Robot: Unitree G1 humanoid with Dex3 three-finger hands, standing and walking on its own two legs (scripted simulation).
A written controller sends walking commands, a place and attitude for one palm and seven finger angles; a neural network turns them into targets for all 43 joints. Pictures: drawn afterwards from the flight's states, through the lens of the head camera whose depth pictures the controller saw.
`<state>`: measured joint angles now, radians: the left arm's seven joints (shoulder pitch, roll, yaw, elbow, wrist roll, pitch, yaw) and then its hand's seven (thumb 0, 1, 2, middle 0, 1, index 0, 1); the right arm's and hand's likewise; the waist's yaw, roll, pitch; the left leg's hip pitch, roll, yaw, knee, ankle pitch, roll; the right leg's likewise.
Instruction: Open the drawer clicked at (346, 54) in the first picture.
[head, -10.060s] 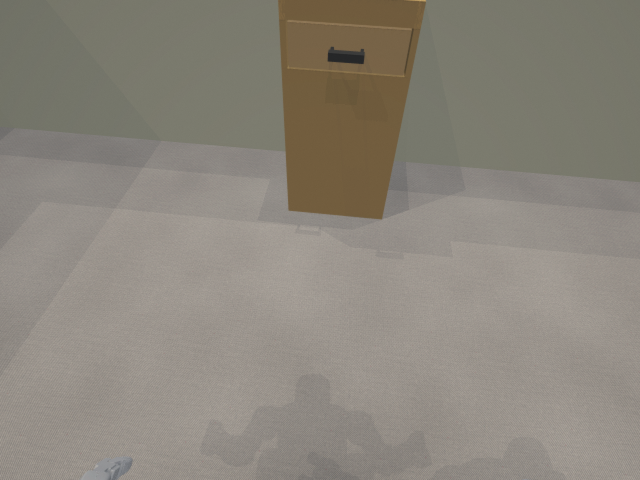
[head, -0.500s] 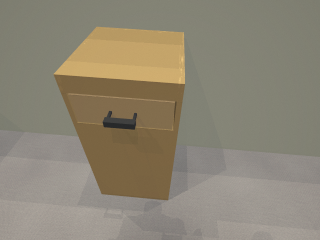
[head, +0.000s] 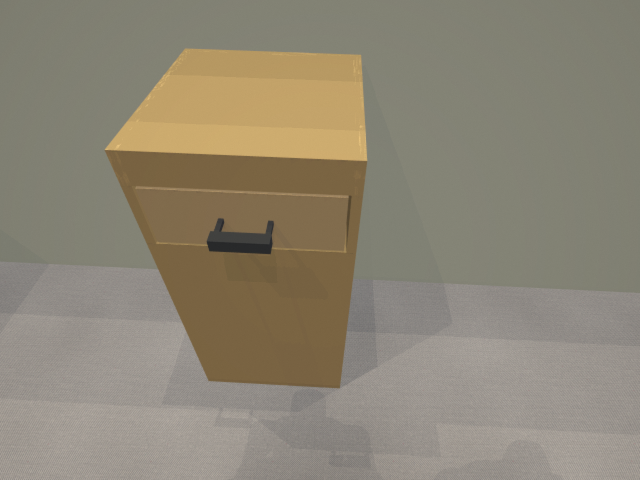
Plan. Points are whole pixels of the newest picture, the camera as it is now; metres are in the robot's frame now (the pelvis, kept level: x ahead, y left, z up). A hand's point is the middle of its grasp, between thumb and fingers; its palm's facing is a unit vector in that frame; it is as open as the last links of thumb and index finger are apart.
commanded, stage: look again from close up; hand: left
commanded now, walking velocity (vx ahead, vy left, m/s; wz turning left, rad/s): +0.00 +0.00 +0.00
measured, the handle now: (242, 233) +0.53 +0.17 -0.03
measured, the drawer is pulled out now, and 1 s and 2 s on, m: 0.00 0.00 0.00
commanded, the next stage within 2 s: raise the hand with hooked fingers in 0.48 s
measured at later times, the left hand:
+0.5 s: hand out of the picture +0.01 +0.13 -0.17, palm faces +0.03 -0.99 -0.15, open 7.3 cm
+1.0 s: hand (231, 429) +0.21 +0.13 -0.07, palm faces -0.16 -0.38 -0.91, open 8.5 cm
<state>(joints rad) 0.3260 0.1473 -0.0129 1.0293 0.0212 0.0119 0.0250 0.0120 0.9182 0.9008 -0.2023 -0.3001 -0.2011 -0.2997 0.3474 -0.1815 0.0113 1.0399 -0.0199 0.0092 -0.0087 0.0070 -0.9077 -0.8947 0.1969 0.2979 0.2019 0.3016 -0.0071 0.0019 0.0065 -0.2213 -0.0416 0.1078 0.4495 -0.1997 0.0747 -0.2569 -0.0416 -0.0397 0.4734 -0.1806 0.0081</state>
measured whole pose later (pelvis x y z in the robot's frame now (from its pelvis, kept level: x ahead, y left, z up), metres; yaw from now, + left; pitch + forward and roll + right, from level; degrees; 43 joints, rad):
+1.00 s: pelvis +0.05 -0.05 -0.03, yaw -4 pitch +9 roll +3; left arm 0.52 0.25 -0.11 0.02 0.96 -0.08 0.37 0.01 0.62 0.78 -0.22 -0.49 -0.22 -0.49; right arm 0.07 -0.26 -0.04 0.53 -0.04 0.01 0.05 0.01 -0.91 -0.89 0.20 0.30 0.20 0.30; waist 0.08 -0.05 -0.11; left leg -0.46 0.01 0.13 0.70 -0.38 0.00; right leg -0.56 0.02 0.02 0.78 -0.37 -0.06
